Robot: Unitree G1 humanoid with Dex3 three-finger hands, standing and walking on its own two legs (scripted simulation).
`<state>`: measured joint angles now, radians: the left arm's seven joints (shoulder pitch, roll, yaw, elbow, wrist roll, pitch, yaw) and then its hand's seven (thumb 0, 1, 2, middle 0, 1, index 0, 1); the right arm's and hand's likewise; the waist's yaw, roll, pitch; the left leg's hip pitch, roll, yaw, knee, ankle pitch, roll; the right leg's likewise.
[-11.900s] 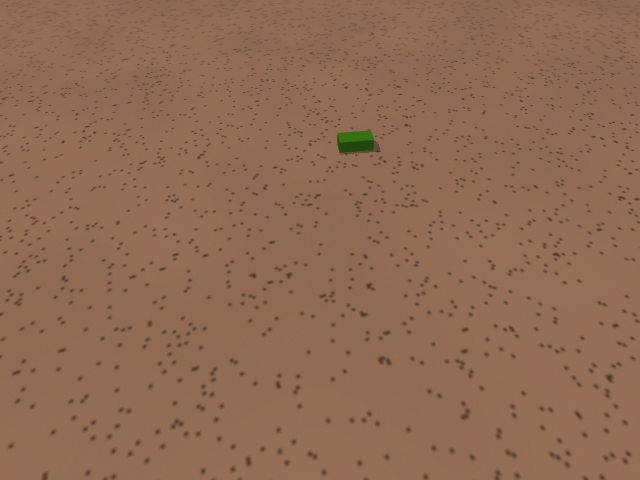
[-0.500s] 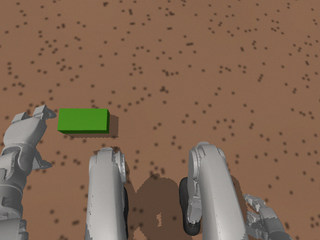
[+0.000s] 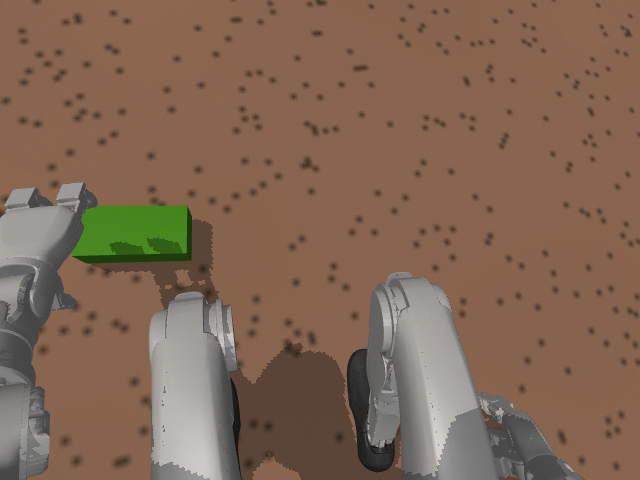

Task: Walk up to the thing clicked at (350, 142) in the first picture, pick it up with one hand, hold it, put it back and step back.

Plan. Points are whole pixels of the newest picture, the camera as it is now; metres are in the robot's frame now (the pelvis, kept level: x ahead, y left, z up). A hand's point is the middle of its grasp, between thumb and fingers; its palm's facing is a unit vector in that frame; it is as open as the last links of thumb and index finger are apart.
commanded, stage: rise first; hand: left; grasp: from above
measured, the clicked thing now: (136, 234) +0.46 +0.27 -0.32
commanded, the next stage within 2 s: approach in 0.66 s
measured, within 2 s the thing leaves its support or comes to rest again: neither
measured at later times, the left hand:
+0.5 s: hand (76, 254) +0.40 +0.31 -0.19, palm faces -0.45 -0.06 -0.89, open 14.1 cm
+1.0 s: hand (102, 233) +0.43 +0.29 -0.21, palm faces -0.45 -0.04 -0.89, open 14.1 cm
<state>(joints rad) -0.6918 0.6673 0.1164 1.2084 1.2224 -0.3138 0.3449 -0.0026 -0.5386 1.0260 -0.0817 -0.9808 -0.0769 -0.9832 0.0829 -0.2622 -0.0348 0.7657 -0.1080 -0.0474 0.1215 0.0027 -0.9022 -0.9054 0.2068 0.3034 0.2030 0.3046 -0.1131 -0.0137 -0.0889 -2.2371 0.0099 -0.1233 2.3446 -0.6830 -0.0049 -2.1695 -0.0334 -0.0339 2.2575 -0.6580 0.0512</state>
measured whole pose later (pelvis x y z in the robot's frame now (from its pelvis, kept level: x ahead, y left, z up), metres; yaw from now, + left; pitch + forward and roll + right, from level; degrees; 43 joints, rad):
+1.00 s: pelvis +0.01 -0.01 -0.03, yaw +0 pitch +33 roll -7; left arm -0.88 0.73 0.08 1.45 1.35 -0.36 0.48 0.00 -0.51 1.00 -0.08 -1.00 -0.08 -0.99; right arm 0.08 -0.27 0.00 0.82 -0.19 -0.06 0.14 0.00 -0.90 -0.89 0.21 0.30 0.20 0.30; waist -0.20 -0.04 -0.06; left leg -2.32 0.00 -0.14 2.45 -0.71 -0.03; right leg -2.26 -0.03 -0.04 2.37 -0.69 0.05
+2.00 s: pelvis +0.01 +0.00 -0.04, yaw -2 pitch +33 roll -8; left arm -0.97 0.77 0.11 1.59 1.34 -0.20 0.53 0.00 -0.48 0.96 -0.07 -1.03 -0.10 -1.00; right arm 0.10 -0.28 0.05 0.79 -0.20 -0.09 0.16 0.00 -0.90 -0.90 0.20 0.30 0.20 0.30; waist -0.27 -0.02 -0.04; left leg -2.36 0.00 -0.15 2.47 -0.69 -0.01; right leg -2.29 -0.02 -0.04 2.36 -0.65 0.06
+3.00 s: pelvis +0.01 +0.00 -0.06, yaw -6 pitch +27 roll -12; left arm -0.88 0.90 0.17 1.62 1.32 -0.38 0.58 0.00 -0.45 0.92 -0.06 -1.03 -0.10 -1.00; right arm 0.09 -0.28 0.20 0.79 -0.31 -0.16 0.28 0.00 -0.90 -0.90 0.21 0.30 0.20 0.30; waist -0.31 -0.10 0.12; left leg -2.33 0.00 -0.25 2.60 -0.77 -0.03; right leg -2.24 0.01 -0.11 2.43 -0.69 0.08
